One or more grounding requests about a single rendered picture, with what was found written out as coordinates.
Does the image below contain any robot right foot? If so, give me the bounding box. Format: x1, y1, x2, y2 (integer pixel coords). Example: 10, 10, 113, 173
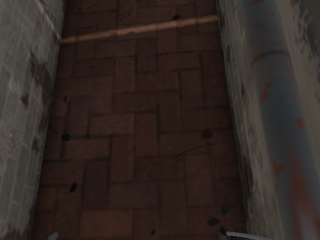
229, 230, 247, 240

